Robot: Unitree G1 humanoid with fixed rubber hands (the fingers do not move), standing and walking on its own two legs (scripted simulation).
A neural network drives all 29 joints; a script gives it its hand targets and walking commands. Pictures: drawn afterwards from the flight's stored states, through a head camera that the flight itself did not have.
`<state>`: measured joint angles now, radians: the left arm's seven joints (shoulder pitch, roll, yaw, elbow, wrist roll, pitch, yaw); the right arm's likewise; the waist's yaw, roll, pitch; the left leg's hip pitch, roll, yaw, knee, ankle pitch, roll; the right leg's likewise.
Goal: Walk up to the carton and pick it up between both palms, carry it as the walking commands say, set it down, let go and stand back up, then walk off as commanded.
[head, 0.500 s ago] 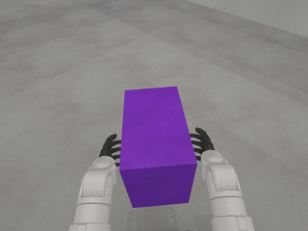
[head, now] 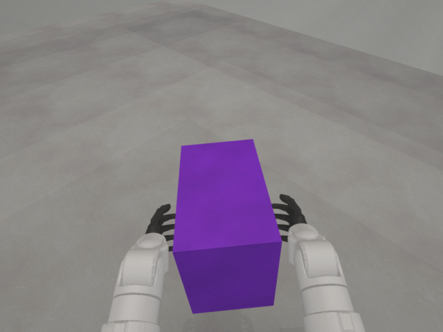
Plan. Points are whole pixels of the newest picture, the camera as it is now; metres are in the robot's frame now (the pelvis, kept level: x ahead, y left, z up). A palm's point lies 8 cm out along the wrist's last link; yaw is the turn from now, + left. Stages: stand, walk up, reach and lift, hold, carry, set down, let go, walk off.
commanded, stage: carry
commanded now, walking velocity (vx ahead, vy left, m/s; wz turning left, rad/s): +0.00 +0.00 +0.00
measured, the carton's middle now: (224, 220) +0.36 -0.01 -0.04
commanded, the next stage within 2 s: hold in 0.64 s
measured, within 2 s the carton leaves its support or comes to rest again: neither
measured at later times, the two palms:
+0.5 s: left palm (153, 244) +0.27 +0.13 +0.03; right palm (298, 238) +0.27 -0.14 +0.04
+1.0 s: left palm (163, 226) +0.28 +0.11 +0.07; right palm (314, 216) +0.29 -0.16 +0.08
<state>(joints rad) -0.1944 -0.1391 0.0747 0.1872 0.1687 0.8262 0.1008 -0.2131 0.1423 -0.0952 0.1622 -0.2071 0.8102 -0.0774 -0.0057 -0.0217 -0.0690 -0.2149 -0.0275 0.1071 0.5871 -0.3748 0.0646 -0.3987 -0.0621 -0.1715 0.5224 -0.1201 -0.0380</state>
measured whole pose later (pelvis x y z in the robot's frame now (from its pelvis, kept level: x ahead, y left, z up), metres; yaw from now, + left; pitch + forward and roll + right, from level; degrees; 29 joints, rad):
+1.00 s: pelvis +0.00 -0.02 +0.01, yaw +12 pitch -6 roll +0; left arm -0.29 -0.16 0.06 0.37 0.19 0.70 0.07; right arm -0.21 0.14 -0.22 0.11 -0.25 0.80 0.01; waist -0.13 0.02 -0.06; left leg -0.06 -0.08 -0.10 0.45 -0.28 0.05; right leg -0.16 0.01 0.09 0.40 -0.14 0.04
